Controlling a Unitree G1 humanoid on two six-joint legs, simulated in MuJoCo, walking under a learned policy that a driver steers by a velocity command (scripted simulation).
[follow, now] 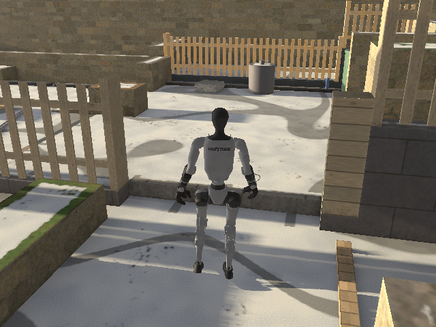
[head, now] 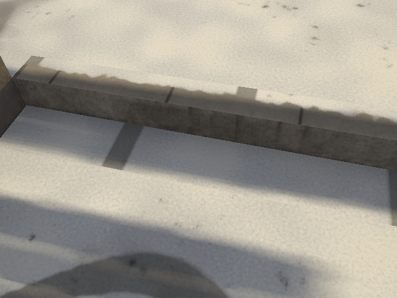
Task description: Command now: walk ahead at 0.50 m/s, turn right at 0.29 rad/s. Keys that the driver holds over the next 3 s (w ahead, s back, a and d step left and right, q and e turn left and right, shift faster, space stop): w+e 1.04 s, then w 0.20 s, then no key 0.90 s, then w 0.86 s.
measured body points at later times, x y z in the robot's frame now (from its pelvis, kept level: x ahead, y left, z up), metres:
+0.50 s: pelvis +0.25 +0.03 +0.00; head +0.27 +0.03 +0.45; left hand +0.45 +0.27 -0.11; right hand +0.28 -0.27 -0.10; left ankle +0.28 +0.14 -0.74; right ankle +0.22 -0.12 -0.66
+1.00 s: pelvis +0.46 -0.14 +0.00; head +0.49 -0.17 +0.45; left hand +0.71 +0.04 -0.09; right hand +0.45 -0.46 -0.10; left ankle +0.59 +0.00 -0.66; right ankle +0.45 -0.21 -0.74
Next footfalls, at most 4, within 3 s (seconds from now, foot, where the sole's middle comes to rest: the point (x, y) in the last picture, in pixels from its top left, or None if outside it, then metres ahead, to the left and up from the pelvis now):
0.30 left None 0.32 0.13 -0.78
0.80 right None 0.48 -0.23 -0.78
1.30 left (279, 205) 0.84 -0.23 -0.78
1.64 right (342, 238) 0.70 -0.43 -0.78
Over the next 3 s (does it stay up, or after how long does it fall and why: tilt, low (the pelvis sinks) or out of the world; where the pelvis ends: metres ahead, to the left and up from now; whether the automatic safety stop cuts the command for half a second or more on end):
stays up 0.92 -0.45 0.00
